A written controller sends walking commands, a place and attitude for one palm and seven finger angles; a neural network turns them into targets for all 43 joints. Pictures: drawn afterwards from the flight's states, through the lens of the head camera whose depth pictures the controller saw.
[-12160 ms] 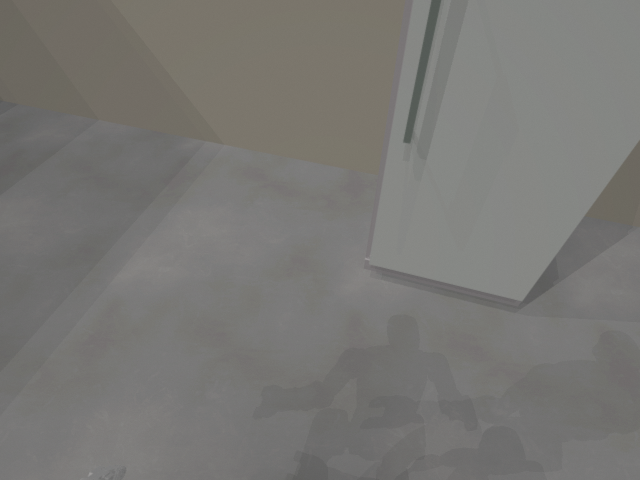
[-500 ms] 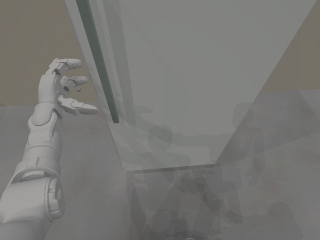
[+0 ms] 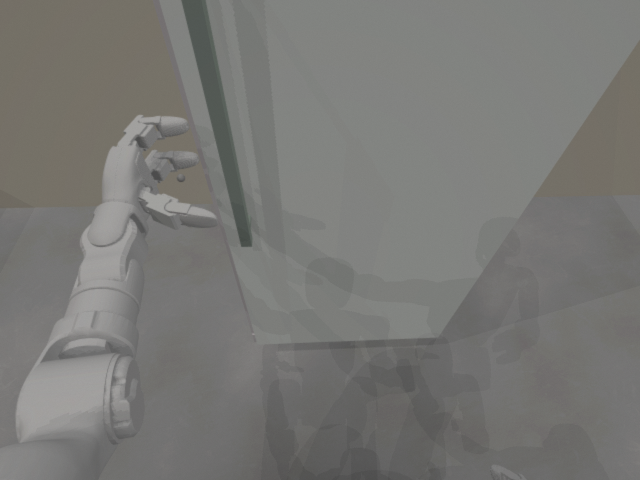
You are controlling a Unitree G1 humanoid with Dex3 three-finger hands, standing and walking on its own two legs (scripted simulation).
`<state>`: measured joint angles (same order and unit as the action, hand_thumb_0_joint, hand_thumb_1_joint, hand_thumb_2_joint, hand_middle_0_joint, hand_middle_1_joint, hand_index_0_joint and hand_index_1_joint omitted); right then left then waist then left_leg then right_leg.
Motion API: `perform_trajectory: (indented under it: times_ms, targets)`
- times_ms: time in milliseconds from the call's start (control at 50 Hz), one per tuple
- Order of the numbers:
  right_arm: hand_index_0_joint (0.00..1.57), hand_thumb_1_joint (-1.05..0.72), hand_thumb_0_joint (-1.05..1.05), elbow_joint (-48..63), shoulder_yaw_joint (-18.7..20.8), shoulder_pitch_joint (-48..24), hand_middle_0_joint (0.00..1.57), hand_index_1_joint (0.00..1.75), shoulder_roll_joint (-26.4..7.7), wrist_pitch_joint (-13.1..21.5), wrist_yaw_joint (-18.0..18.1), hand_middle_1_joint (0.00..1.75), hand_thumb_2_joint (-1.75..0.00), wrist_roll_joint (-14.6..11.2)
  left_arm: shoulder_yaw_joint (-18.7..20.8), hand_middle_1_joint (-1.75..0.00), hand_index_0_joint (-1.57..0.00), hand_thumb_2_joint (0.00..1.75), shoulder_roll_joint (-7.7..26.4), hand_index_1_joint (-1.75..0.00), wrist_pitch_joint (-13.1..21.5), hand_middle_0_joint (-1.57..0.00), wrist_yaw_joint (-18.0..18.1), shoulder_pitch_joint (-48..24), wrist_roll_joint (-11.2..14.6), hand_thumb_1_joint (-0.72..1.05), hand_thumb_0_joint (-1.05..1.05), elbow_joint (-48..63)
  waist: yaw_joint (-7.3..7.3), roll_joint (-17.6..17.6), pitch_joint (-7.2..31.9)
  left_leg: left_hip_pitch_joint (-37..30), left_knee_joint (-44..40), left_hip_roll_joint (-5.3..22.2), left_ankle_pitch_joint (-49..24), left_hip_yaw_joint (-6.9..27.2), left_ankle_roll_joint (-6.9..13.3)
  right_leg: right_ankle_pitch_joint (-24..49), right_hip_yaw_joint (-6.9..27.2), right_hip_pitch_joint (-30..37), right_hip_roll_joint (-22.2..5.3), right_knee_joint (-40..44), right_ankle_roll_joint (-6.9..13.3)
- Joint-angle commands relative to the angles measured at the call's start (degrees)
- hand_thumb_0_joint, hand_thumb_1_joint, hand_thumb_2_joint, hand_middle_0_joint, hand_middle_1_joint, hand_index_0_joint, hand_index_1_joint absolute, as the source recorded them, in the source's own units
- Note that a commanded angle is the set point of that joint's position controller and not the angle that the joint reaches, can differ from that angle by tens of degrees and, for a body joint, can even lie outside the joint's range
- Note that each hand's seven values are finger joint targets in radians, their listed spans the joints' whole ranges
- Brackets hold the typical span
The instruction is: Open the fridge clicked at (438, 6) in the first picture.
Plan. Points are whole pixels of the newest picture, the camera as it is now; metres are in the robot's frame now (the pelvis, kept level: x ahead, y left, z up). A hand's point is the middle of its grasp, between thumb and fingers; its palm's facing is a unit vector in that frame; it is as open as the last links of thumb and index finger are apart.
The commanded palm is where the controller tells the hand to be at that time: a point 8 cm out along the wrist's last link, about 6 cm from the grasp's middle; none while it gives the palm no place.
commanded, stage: feel for the door with the fingertips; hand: left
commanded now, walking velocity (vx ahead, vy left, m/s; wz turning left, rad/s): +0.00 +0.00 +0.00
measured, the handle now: (224, 122) +0.52 +0.13 +0.16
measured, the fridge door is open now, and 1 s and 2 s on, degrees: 0 0 0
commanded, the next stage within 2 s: slide the fingers in behind the handle in 0.90 s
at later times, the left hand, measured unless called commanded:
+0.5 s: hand (211, 182) +0.44 +0.14 +0.13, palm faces +0.03 -1.00 +0.01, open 14.0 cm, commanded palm +0.42 +0.20 +0.13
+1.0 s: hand (205, 166) +0.47 +0.15 +0.13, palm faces +0.04 -1.00 +0.01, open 13.7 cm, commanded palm +0.45 +0.20 +0.13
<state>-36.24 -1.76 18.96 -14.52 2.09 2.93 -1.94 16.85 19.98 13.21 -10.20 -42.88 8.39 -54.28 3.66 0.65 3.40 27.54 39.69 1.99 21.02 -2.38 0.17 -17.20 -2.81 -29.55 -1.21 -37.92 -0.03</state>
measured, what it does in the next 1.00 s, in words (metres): stands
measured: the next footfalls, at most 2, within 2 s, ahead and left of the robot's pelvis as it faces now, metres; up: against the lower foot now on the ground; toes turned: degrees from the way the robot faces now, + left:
none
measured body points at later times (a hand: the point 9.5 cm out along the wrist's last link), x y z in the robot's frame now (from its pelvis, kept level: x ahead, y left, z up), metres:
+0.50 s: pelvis +0.00 -0.01 +0.00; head +0.04 -0.01 +0.45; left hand +0.44 +0.19 +0.13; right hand +0.07 -0.26 -0.12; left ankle -0.02 +0.12 -0.72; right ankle +0.01 -0.12 -0.72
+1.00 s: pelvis -0.01 -0.01 +0.00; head +0.05 +0.00 +0.44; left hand +0.46 +0.21 +0.13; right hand +0.02 -0.27 -0.12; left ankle -0.02 +0.12 -0.72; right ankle +0.01 -0.12 -0.72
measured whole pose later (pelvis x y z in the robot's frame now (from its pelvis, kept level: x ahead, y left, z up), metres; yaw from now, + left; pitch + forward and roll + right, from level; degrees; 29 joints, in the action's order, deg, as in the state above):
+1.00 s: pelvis -0.01 -0.01 +0.00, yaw +0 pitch +11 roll +0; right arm -38.8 -1.1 22.3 -15.4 2.3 2.5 -1.1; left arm 17.1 20.5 16.6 -7.4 -50.8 6.8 -62.9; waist 5.8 0.5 3.1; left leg 31.2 40.9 2.2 20.3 -2.2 -0.1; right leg -16.6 -2.9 -33.3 -1.0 -39.4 0.4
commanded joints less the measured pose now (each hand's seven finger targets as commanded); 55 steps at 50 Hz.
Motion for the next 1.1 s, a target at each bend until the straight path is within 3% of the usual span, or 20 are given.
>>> perform_trajectory:
  times_ms: [0,20,80,140,220,240,280,320,340,440,500,620,680,720,760,860,920,1000,1040,1080]
  targets:
    - [0.2,-0.9,0.0,5.2,3.4,3.6,0.2,0.3,-8.6,1.8,0.3,0.3,-0.9,-0.4,1.0,-1.2,-0.3,0.3,11.5,-1.2,3.5,-0.3,-0.4,-25.6,0.6,-0.5,0.0,13.3,0.45,2.9,20.5,-8.4,-4.2,-1.8,-19.3,1.8,0.8,20.5,0.6,10.6,2.2,2.4,1.5]
    - [0.2,-0.9,0.0,5.1,3.3,3.9,0.2,0.3,-8.7,1.7,0.4,0.3,-0.9,-0.4,0.3,-1.2,-0.3,0.3,10.7,-1.2,3.3,-0.3,-0.3,-25.7,0.7,-0.5,0.0,12.1,1.05,1.6,19.4,-8.2,-4.1,-1.7,-19.1,1.9,1.0,20.0,0.4,10.1,2.3,2.6,1.4]
    - [0.2,-0.9,0.0,5.1,3.5,3.9,0.2,0.3,-8.9,1.7,0.3,0.3,-0.9,-0.3,2.3,-1.2,-0.3,0.3,12.7,-1.2,3.6,-0.3,0.1,-26.6,1.0,-0.5,0.0,13.3,0.64,0.7,20.3,-7.5,-4.5,-1.8,-17.2,1.8,1.0,19.1,0.7,10.9,2.3,2.9,1.3]
    - [0.2,-0.9,0.0,5.2,3.5,3.7,0.2,0.3,-8.5,2.0,0.1,0.3,-0.9,-0.3,-0.3,-1.2,-0.3,0.3,9.2,-1.2,4.0,-0.3,0.4,-26.4,1.4,-0.5,0.0,15.4,0.73,1.6,21.6,-9.2,-4.1,-1.7,-19.7,1.9,0.9,20.7,0.5,10.8,2.4,2.5,1.3]
    - [0.2,-0.9,0.0,4.9,3.8,4.0,0.2,0.3,-8.6,2.0,-0.1,0.3,-0.9,-0.1,0.7,-1.2,-0.3,0.3,10.1,-1.2,3.9,-0.3,1.6,-25.1,0.9,-0.5,0.0,16.1,0.12,1.1,21.8,-8.4,-4.2,-1.9,-19.5,1.8,1.0,20.8,0.4,12.3,2.4,2.5,1.4]
    - [0.2,-0.9,0.0,5.0,3.7,3.6,0.2,0.3,-8.2,2.1,-0.3,0.3,-0.9,-0.1,-0.2,-1.2,-0.3,0.3,8.6,-1.2,3.8,-0.3,1.9,-25.0,0.8,-0.5,0.0,17.1,0.12,2.5,22.0,-9.0,-4.3,-1.9,-19.9,1.6,0.9,21.3,0.5,11.9,2.4,2.5,1.4]
    - [0.2,-0.9,0.0,5.0,3.8,3.5,0.2,0.3,-8.2,2.1,-0.4,0.3,-0.9,0.0,0.2,-1.2,-0.3,0.3,8.5,-1.2,3.5,-0.3,2.7,-23.2,0.8,-0.5,0.0,17.8,-0.23,0.5,21.6,-8.3,-4.5,-1.8,-19.6,1.6,0.9,21.5,0.4,12.6,2.4,2.5,1.3]
    - [0.2,-0.9,0.0,5.2,3.9,3.3,0.2,0.3,-8.0,2.2,-0.6,0.3,-0.9,-0.1,-1.8,-1.2,-0.3,0.3,5.8,-1.2,3.2,-0.3,3.1,-22.9,0.8,-0.5,0.0,18.2,0.08,0.4,20.6,-8.5,-4.5,-1.8,-19.8,1.4,1.0,21.4,0.2,12.3,2.4,2.7,1.3]
    - [0.2,-0.9,0.0,5.0,3.9,3.1,0.2,0.3,-8.1,2.1,-0.5,0.3,-0.9,-0.1,0.0,-1.2,-0.3,0.3,7.7,-1.2,3.0,-0.3,3.7,-22.4,0.6,-0.5,0.0,17.8,-0.47,0.4,20.0,-8.0,-4.7,-1.8,-18.8,1.4,0.9,20.8,0.4,12.2,2.4,2.9,1.3]
    - [0.2,-0.9,0.0,5.2,3.6,2.2,0.2,0.3,-7.7,2.3,-0.5,0.3,-0.9,0.0,-0.5,-1.2,-0.3,0.3,7.0,-1.2,3.0,-0.3,5.4,-23.1,-0.2,-0.5,0.0,19.2,-0.42,0.2,19.3,-7.0,-5.4,-2.1,-16.4,0.9,1.1,19.8,0.8,13.4,2.2,3.4,1.2]
    - [0.2,-0.9,0.0,4.7,3.6,2.3,0.2,0.3,-7.8,2.3,-0.1,0.3,-0.9,0.1,0.5,-1.2,-0.3,0.3,9.0,-1.2,3.4,-0.3,5.9,-26.1,-0.8,-0.5,0.0,17.3,0.31,-2.1,18.3,-5.7,-5.7,-2.2,-13.5,0.8,1.3,18.0,1.3,13.3,2.1,4.0,0.9]
    - [0.2,-0.9,0.0,3.8,3.1,2.8,0.2,0.3,-8.4,2.4,0.7,0.3,-0.9,0.0,2.0,-1.2,-0.3,0.3,12.6,-1.2,4.6,-0.3,4.2,-30.1,-0.9,-0.5,0.0,9.4,1.38,-3.0,17.0,-3.0,-5.5,-2.5,-8.8,0.7,1.6,13.8,2.4,13.0,1.6,5.1,0.6]
    - [0.2,-0.9,0.0,3.4,3.1,3.2,0.2,0.3,-8.2,2.8,0.7,0.3,-0.9,-0.1,-1.5,-1.2,-0.3,0.3,9.6,-1.2,5.7,-0.3,2.7,-34.8,-0.9,-0.5,0.0,8.7,2.58,1.4,18.3,-4.8,-4.9,-2.6,-9.3,1.0,1.3,14.2,2.2,10.3,1.7,4.4,0.9]
    - [0.2,-0.9,0.0,3.0,3.2,4.3,0.2,0.3,-8.5,3.0,0.6,0.3,-0.9,0.0,-2.2,-1.2,-0.3,0.3,8.1,-1.2,5.8,-0.3,2.1,-34.9,-0.3,-0.5,0.0,5.9,3.18,0.9,18.8,-5.5,-4.3,-2.5,-10.3,1.4,1.3,14.3,1.7,8.8,2.0,3.9,1.0]
    - [0.2,-0.9,0.0,2.4,3.3,5.0,0.2,0.3,-9.0,3.0,0.5,0.3,-0.9,0.0,-1.4,-1.2,-0.3,0.3,9.3,-1.2,5.5,-0.3,1.9,-36.6,0.2,-0.5,0.0,4.2,3.78,-1.3,18.6,-4.2,-4.3,-2.3,-9.4,1.7,1.3,13.7,1.8,8.4,2.0,4.0,0.7]
    - [0.2,-0.9,0.0,2.6,3.6,6.6,0.2,0.3,-9.2,2.8,0.0,0.3,-0.9,0.6,2.1,-1.2,-0.3,0.3,12.9,-1.2,6.2,-0.3,2.8,-35.8,-0.8,-0.5,0.0,4.0,2.07,1.2,23.4,-4.3,-3.4,-2.5,-13.0,1.6,1.2,16.7,1.9,10.1,2.0,2.4,0.9]
    - [0.2,-0.9,0.0,2.5,3.7,7.6,0.2,0.3,-9.4,2.2,-0.2,0.3,-0.9,0.7,1.9,-1.2,-0.3,0.3,13.0,-1.2,6.6,-0.3,3.2,-35.5,-1.4,-0.5,0.0,2.8,2.97,-2.0,21.0,-2.9,-3.3,-2.2,-13.1,1.8,1.4,16.6,1.3,9.3,2.3,2.4,0.8]
    - [0.2,-0.9,0.0,2.0,3.7,7.9,0.2,0.3,-9.5,1.8,-0.2,0.3,-0.9,0.6,0.4,-1.2,-0.3,0.3,12.6,-1.2,5.9,-0.3,3.3,-39.4,-2.0,-0.5,0.0,2.1,4.22,1.6,19.1,-2.6,-3.6,-2.1,-9.6,1.8,1.3,12.8,1.6,6.2,2.3,3.3,0.7]
    - [0.2,-0.9,0.0,2.0,3.8,8.4,0.2,0.3,-9.6,1.8,-0.1,0.3,-0.9,0.7,1.7,-1.2,-0.3,0.3,13.4,-1.2,5.6,-0.3,3.3,-37.6,-1.9,-0.5,0.0,0.8,3.66,0.7,19.3,-2.7,-3.7,-2.0,-9.3,2.1,1.3,11.9,1.3,6.0,2.4,3.3,0.8]
    - [0.2,-0.9,0.0,2.4,3.9,8.4,0.2,0.3,-9.4,1.8,-0.4,0.3,-0.9,0.7,0.7,-1.2,-0.3,0.3,11.5,-1.2,5.9,-0.3,3.1,-36.8,-1.7,-0.5,0.0,2.3,3.19,1.5,20.5,-3.6,-3.9,-2.0,-10.5,2.1,1.1,12.6,1.0,6.4,2.4,2.9,1.0]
